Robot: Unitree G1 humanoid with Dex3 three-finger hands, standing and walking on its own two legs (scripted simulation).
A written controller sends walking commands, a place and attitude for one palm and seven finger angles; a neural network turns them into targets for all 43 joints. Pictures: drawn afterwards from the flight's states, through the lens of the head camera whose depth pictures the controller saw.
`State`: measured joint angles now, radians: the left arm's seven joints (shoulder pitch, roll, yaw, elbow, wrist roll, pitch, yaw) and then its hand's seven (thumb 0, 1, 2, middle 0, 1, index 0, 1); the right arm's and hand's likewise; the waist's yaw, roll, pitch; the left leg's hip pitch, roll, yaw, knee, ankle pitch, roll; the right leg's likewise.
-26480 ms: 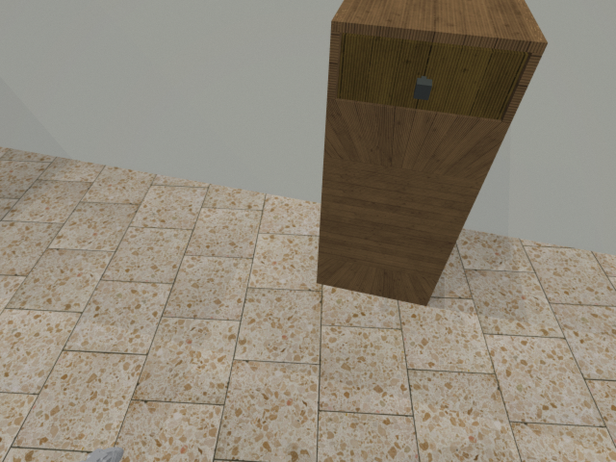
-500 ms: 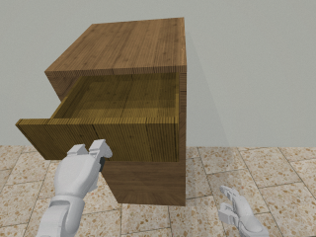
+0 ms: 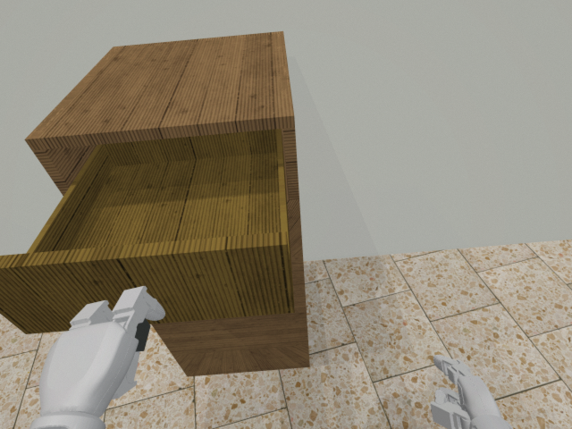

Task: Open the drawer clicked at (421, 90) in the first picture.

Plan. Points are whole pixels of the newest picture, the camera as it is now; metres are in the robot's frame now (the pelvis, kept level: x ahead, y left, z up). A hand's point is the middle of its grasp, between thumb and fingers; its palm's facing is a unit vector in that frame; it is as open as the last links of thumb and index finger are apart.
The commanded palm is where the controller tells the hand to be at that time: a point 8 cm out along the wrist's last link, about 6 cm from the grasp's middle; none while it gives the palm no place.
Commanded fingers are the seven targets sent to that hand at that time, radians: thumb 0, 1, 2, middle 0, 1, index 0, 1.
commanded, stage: pull the drawer open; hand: left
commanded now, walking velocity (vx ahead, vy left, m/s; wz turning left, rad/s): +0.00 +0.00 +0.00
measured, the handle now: (133, 319) +0.22 +0.21 +0.11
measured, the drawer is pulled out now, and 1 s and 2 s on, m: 0.25 0.29 0.29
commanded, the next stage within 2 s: open the thumb to release the handle in 0.24 s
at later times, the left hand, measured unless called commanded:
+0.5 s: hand (110, 402) +0.13 +0.21 +0.09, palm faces +0.11 -0.13 -0.99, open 6.5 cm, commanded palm +0.09 +0.22 +0.15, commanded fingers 0.00 0.27 0.63 -0.35 -1.28 -0.35 -1.28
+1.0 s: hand (113, 396) +0.14 +0.21 +0.09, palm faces +0.09 -0.16 -0.98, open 13.0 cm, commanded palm +0.11 +0.21 +0.15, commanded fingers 0.00 -0.50 0.30 -0.30 -1.20 -0.30 -1.20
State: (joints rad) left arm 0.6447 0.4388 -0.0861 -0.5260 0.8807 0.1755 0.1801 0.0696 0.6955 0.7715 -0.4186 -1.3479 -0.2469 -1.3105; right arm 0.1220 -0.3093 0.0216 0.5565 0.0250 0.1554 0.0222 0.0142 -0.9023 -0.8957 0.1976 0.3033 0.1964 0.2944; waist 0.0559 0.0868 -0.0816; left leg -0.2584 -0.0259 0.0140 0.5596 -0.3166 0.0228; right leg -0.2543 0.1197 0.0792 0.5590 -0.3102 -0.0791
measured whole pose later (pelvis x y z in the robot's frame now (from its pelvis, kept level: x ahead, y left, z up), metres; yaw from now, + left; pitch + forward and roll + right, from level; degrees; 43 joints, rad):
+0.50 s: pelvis +0.00 +0.01 -0.01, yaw +2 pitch +0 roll +0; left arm 0.68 0.48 -0.15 -0.54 0.95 0.08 0.26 0.03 0.58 0.78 -0.41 -1.33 -0.37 -1.33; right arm 0.06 -0.24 0.05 0.56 0.01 0.15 0.03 0.01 -0.90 -0.90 0.20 0.30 0.20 0.29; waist 0.15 0.11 -0.09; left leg -0.29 -0.04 -0.02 0.63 -0.35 0.03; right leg -0.27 0.11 0.04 0.61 -0.35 -0.07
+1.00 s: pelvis -0.03 -0.01 +0.00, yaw +3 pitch -2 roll +0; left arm 0.54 0.43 -0.11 -0.45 0.92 0.11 0.17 0.00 -0.44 0.33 -0.33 -1.21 -0.41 -1.27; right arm 0.11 -0.27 0.02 0.60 0.01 0.12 -0.01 0.01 -0.90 -0.90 0.20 0.30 0.20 0.29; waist 0.10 0.11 -0.03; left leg -0.23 -0.03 -0.03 0.54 -0.27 0.01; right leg -0.21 0.11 0.03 0.52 -0.27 -0.09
